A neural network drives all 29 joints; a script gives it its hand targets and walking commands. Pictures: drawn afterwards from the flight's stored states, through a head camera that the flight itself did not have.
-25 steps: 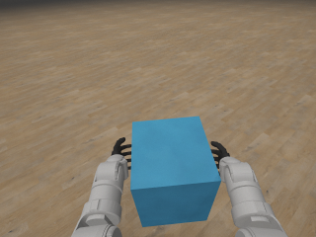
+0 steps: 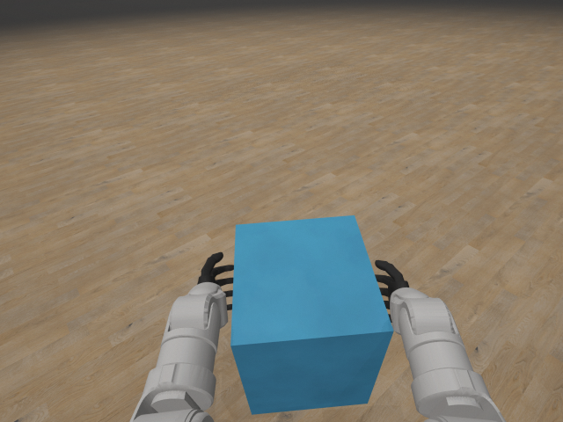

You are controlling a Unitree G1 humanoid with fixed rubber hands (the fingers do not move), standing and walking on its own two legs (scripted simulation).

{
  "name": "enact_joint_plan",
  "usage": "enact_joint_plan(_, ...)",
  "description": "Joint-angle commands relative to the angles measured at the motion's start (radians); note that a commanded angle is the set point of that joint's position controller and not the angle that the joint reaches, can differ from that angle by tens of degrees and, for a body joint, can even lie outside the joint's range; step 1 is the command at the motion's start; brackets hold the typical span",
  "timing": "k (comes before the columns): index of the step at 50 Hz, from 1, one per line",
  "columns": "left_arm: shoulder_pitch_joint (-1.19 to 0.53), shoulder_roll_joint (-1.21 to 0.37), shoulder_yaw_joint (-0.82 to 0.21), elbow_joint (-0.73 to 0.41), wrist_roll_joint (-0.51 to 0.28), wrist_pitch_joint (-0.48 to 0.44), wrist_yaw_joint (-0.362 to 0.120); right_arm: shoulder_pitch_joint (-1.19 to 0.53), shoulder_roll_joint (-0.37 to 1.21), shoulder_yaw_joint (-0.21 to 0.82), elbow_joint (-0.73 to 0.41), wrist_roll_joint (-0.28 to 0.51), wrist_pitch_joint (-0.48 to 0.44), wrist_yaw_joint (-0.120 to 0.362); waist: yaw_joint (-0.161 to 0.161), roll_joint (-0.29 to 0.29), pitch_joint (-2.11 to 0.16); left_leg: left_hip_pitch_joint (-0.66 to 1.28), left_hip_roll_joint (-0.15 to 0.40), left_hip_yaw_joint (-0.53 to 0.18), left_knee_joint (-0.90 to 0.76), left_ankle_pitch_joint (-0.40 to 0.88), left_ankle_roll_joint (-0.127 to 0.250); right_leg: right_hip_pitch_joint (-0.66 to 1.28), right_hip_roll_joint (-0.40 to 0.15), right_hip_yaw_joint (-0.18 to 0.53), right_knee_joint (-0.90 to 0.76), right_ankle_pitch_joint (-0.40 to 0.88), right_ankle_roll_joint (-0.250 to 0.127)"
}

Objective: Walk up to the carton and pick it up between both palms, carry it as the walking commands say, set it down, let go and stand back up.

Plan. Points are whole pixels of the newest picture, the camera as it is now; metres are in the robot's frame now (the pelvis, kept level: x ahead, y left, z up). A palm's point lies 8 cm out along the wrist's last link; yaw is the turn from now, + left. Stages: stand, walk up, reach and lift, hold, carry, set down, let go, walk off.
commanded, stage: reach and lift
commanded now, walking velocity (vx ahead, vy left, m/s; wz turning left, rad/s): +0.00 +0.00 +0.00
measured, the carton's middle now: (302, 315) +0.33 +0.00 -0.01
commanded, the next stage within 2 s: hold in 0.08 s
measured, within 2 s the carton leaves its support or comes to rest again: neither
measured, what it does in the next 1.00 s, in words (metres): stands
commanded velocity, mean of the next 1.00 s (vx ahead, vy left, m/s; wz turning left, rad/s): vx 0.00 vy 0.00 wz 0.00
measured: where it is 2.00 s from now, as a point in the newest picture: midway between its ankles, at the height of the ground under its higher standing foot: outside the picture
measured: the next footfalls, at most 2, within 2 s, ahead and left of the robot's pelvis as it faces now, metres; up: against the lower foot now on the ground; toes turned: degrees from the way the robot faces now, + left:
none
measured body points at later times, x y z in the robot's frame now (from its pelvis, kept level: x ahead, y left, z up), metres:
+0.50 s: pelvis +0.00 +0.00 +0.00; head -0.08 +0.00 +0.44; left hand +0.32 +0.15 +0.05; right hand +0.31 -0.15 +0.04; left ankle +0.08 +0.13 -0.72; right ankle +0.03 -0.13 -0.72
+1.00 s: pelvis +0.00 +0.00 +0.00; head -0.08 +0.00 +0.44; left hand +0.31 +0.15 +0.05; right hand +0.30 -0.15 +0.04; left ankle +0.08 +0.13 -0.72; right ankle +0.03 -0.13 -0.72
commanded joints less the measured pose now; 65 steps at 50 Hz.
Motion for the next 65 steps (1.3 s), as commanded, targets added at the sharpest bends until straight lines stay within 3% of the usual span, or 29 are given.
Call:
enact_joint_plan(1,-0.597,-1.224,-0.606,-0.190,-0.210,0.018,-0.454,-0.866,1.220,0.602,-0.337,0.341,-0.111,0.267,-0.004,-0.038,-0.420,0.598,-0.120,-0.055,-0.026,0.126,0.011,0.004,0.026,0.032,-0.242,0.090,-0.004)
enact_joint_plan(7,-0.552,-1.231,-0.584,-0.167,-0.201,0.040,-0.452,-0.888,1.187,0.591,-0.367,0.343,-0.096,0.269,-0.010,-0.040,-0.342,0.535,-0.111,-0.057,-0.052,0.072,0.012,-0.014,0.033,0.018,-0.243,0.036,-0.006)
enact_joint_plan(10,-0.573,-1.211,-0.577,-0.183,-0.191,0.026,-0.459,-0.900,1.228,0.617,-0.383,0.337,-0.095,0.265,0.037,-0.075,-0.365,0.506,-0.118,-0.053,-0.028,0.051,0.024,0.006,0.012,0.043,-0.247,0.014,0.009)
enact_joint_plan(11,-0.591,-1.182,-0.583,-0.206,-0.201,0.030,-0.461,-0.847,1.208,0.588,-0.335,0.338,-0.084,0.268,-0.014,-0.076,-0.284,0.531,-0.118,-0.056,-0.047,0.016,0.018,-0.054,0.018,0.026,-0.260,-0.043,0.001)
enact_joint_plan(13,-0.577,-1.193,-0.582,-0.166,-0.196,0.029,-0.469,-0.903,1.182,0.600,-0.368,0.336,-0.104,0.272,-0.018,-0.064,-0.319,0.540,-0.109,-0.070,-0.037,-0.021,0.014,-0.043,0.020,0.027,-0.261,-0.087,-0.005)
enact_joint_plan(14,-0.609,-1.191,-0.588,-0.197,-0.211,0.014,-0.466,-0.944,1.222,0.630,-0.399,0.364,-0.111,0.271,0.015,-0.061,-0.319,0.539,-0.116,-0.057,-0.028,0.003,0.019,-0.051,0.008,0.046,-0.275,-0.073,-0.003)
enact_joint_plan(18,-0.613,-1.199,-0.573,-0.198,-0.196,0.028,-0.468,-0.829,1.221,0.552,-0.281,0.299,-0.088,0.267,-0.016,-0.071,-0.278,0.555,-0.122,-0.051,-0.041,0.031,0.013,-0.057,0.005,0.029,-0.288,-0.044,-0.007)
enact_joint_plan(22,-0.586,-1.226,-0.608,-0.200,-0.222,0.023,-0.476,-0.889,1.209,0.631,-0.435,0.333,-0.105,0.261,-0.026,-0.099,-0.347,0.550,-0.123,-0.062,-0.027,0.039,0.021,-0.029,0.014,0.043,-0.268,-0.035,0.001)
enact_joint_plan(23,-0.593,-1.192,-0.609,-0.247,-0.209,0.023,-0.469,-0.846,1.247,0.623,-0.378,0.344,-0.085,0.264,0.028,-0.053,-0.371,0.521,-0.116,-0.056,-0.030,0.054,0.025,0.015,0.018,0.044,-0.239,0.030,0.002)
enact_joint_plan(24,-0.595,-1.206,-0.628,-0.246,-0.219,0.019,-0.467,-0.869,1.209,0.632,-0.422,0.340,-0.108,0.266,-0.022,-0.068,-0.378,0.560,-0.114,-0.074,-0.031,0.071,0.020,-0.018,0.021,0.040,-0.238,0.026,0.003)
enact_joint_plan(26,-0.567,-1.206,-0.592,-0.218,-0.209,0.024,-0.467,-0.847,1.192,0.594,-0.391,0.312,-0.093,0.261,-0.027,-0.076,-0.335,0.533,-0.116,-0.074,-0.038,0.023,0.026,-0.026,0.021,0.025,-0.246,-0.032,-0.007)
enact_joint_plan(27,-0.532,-1.184,-0.575,-0.185,-0.190,0.030,-0.470,-0.859,1.218,0.605,-0.381,0.331,-0.092,0.264,0.014,-0.072,-0.312,0.511,-0.118,-0.056,-0.035,0.020,0.027,-0.006,0.014,0.042,-0.259,-0.031,0.003)
enact_joint_plan(32,-0.554,-1.204,-0.607,-0.219,-0.207,0.023,-0.469,-0.831,1.227,0.613,-0.392,0.324,-0.092,0.264,-0.006,-0.095,-0.345,0.558,-0.107,-0.064,-0.034,0.030,0.024,-0.029,0.019,0.026,-0.255,-0.014,0.002)
enact_joint_plan(33,-0.549,-1.205,-0.625,-0.264,-0.206,0.027,-0.463,-0.810,1.243,0.626,-0.384,0.341,-0.091,0.261,0.000,0.000,-0.358,0.527,-0.127,-0.043,-0.041,0.069,0.016,0.014,0.022,0.038,-0.245,0.048,-0.002)
enact_joint_plan(34,-0.537,-1.179,-0.606,-0.226,-0.193,0.032,-0.463,-0.785,1.216,0.594,-0.348,0.316,-0.080,0.267,-0.005,-0.082,-0.308,0.530,-0.109,-0.059,-0.044,0.039,0.024,-0.022,0.028,0.022,-0.250,0.004,0.003)
enact_joint_plan(37,-0.588,-1.222,-0.598,-0.200,-0.194,0.043,-0.475,-0.790,1.225,0.571,-0.335,0.289,-0.080,0.259,-0.033,-0.069,-0.276,0.534,-0.122,-0.052,-0.036,-0.003,0.019,-0.044,0.023,0.034,-0.268,-0.069,-0.003)
enact_joint_plan(38,-0.567,-1.174,-0.600,-0.218,-0.207,0.017,-0.474,-0.830,1.234,0.615,-0.361,0.324,-0.091,0.265,0.008,-0.131,-0.298,0.542,-0.116,-0.063,-0.032,-0.007,0.030,-0.043,0.015,0.026,-0.273,-0.081,0.005)
enact_joint_plan(40,-0.585,-1.206,-0.621,-0.210,-0.209,0.025,-0.472,-0.835,1.215,0.605,-0.366,0.326,-0.099,0.263,-0.028,-0.031,-0.326,0.539,-0.111,-0.072,-0.028,0.023,0.022,-0.015,0.014,0.043,-0.247,-0.015,-0.005)
enact_joint_plan(43,-0.540,-1.202,-0.638,-0.241,-0.223,0.013,-0.473,-0.866,1.232,0.687,-0.485,0.351,-0.107,0.254,0.005,-0.107,-0.422,0.562,-0.120,-0.069,-0.015,0.103,0.026,0.025,0.010,0.052,-0.239,0.060,0.011)
enact_joint_plan(44,-0.497,-1.170,-0.597,-0.202,-0.186,0.030,-0.467,-0.766,1.224,0.625,-0.370,0.309,-0.074,0.249,0.007,-0.058,-0.287,0.514,-0.110,-0.062,-0.036,0.062,0.027,-0.012,-0.001,0.051,-0.259,0.020,0.012)
enact_joint_plan(46,-0.507,-1.156,-0.547,-0.160,-0.162,0.023,-0.471,-0.827,1.240,0.625,-0.375,0.322,-0.085,0.260,0.036,-0.129,-0.281,0.512,-0.124,-0.056,-0.025,0.033,0.040,-0.015,-0.015,0.064,-0.271,-0.013,0.030)
enact_joint_plan(50,-0.601,-1.196,-0.615,-0.254,-0.219,0.005,-0.478,-0.814,1.234,0.634,-0.392,0.326,-0.098,0.260,-0.017,-0.071,-0.380,0.568,-0.111,-0.067,-0.027,0.084,0.028,-0.021,-0.002,0.053,-0.249,0.033,0.017)
enact_joint_plan(52,-0.511,-1.172,-0.618,-0.232,-0.200,0.021,-0.470,-0.789,1.236,0.636,-0.386,0.321,-0.086,0.259,0.026,-0.078,-0.286,0.498,-0.118,-0.046,-0.049,0.050,0.033,0.007,0.021,0.029,-0.248,0.026,0.018)
enact_joint_plan(53,-0.529,-1.207,-0.628,-0.226,-0.214,0.018,-0.476,-0.797,1.219,0.642,-0.418,0.320,-0.092,0.258,-0.022,-0.095,-0.311,0.556,-0.112,-0.058,-0.033,0.059,0.028,-0.034,0.013,0.031,-0.261,0.008,0.009)
enact_joint_plan(54,-0.470,-1.175,-0.596,-0.185,-0.189,0.028,-0.474,-0.804,1.224,0.632,-0.405,0.326,-0.087,0.259,0.016,-0.085,-0.309,0.515,-0.116,-0.054,-0.044,0.047,0.033,0.015,0.016,0.026,-0.253,0.025,0.012)
enact_joint_plan(55,-0.528,-1.192,-0.582,-0.172,-0.178,0.026,-0.476,-0.847,1.206,0.616,-0.407,0.309,-0.095,0.254,-0.007,-0.034,-0.280,0.502,-0.131,-0.043,-0.040,0.014,0.024,-0.027,0.018,0.034,-0.257,-0.022,0.003)
enact_joint_plan(62,-0.579,-1.170,-0.595,-0.198,-0.204,0.024,-0.477,-0.833,1.223,0.592,-0.351,0.301,-0.091,0.259,-0.007,-0.111,-0.249,0.507,-0.116,-0.063,-0.031,-0.038,0.035,-0.072,0.014,0.028,-0.262,-0.101,0.000)
enact_joint_plan(64,-0.531,-1.200,-0.574,-0.146,-0.181,0.028,-0.479,-0.870,1.200,0.598,-0.380,0.309,-0.097,0.254,-0.007,-0.050,-0.297,0.528,-0.119,-0.066,-0.028,0.001,0.035,-0.035,0.014,0.043,-0.250,-0.049,-0.001)
enact_joint_plan(65,-0.638,-1.179,-0.631,-0.275,-0.219,0.003,-0.477,-0.845,1.257,0.630,-0.399,0.316,-0.108,0.257,-0.001,-0.108,-0.352,0.554,-0.126,-0.058,-0.007,0.021,0.030,-0.033,-0.003,0.066,-0.275,-0.087,0.009)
